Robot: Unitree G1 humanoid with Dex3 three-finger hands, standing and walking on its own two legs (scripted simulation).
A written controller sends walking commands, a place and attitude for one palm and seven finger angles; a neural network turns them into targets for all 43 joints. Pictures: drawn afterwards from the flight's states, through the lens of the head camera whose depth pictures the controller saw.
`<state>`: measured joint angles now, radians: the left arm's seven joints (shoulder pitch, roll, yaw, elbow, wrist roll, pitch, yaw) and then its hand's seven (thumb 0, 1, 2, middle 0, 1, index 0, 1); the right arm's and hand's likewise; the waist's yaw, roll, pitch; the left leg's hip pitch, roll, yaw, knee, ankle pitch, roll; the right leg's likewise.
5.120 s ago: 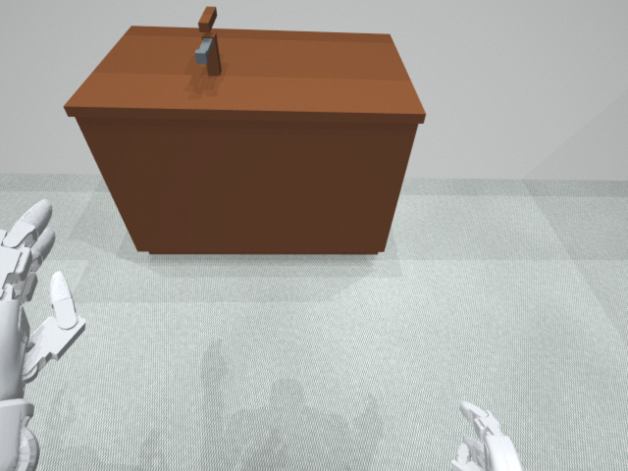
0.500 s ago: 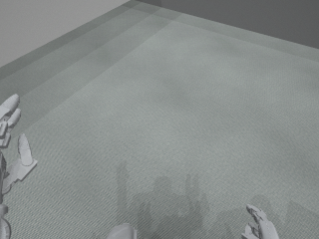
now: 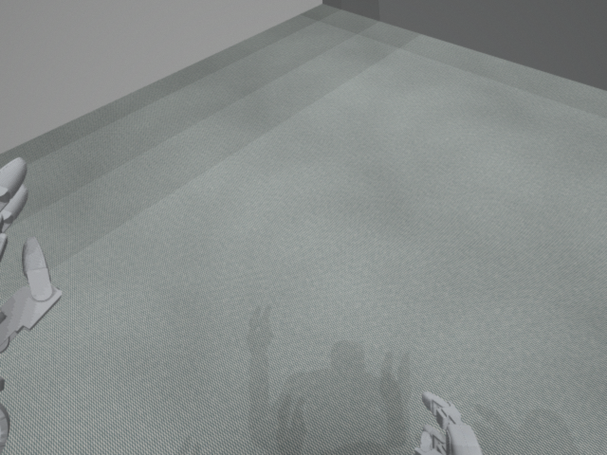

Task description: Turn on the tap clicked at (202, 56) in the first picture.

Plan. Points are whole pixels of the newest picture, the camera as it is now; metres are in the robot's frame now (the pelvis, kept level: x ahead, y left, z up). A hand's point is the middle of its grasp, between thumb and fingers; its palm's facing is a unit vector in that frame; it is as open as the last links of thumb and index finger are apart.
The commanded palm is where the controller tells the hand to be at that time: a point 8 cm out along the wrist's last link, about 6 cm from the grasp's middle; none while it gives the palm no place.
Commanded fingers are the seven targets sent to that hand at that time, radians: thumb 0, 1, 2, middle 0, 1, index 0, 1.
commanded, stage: walk to a spot facing it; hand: left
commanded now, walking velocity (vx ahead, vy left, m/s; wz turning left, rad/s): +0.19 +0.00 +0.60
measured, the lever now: out of the picture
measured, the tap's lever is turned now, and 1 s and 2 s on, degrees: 0 0 0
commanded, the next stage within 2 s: turn to face it in 0.04 s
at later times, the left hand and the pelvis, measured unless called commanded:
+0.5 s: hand (92, 216) +0.30 +0.24 +0.20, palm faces +0.43 -0.82 -0.39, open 7.4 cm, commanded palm +0.24 +0.28 +0.19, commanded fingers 0.00 0.90 0.90 -0.20 -0.30 -0.20 -0.30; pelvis +0.08 +0.00 +0.01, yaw -1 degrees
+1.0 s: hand (189, 202) +0.33 +0.15 +0.19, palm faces +0.15 -0.89 -0.43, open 7.4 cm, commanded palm +0.29 +0.20 +0.19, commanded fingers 0.00 0.90 0.90 -0.20 -0.30 -0.20 -0.30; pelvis +0.05 -0.02 +0.01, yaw -16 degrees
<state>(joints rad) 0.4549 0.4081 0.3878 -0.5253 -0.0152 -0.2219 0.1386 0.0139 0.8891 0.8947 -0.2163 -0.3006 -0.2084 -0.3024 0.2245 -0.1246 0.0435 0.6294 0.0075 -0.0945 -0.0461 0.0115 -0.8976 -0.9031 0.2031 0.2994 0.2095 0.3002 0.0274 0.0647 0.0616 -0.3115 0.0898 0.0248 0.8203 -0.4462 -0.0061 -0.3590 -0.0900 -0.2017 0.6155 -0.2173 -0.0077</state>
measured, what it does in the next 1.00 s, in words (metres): steps on the spot, turning right: left foot, then right foot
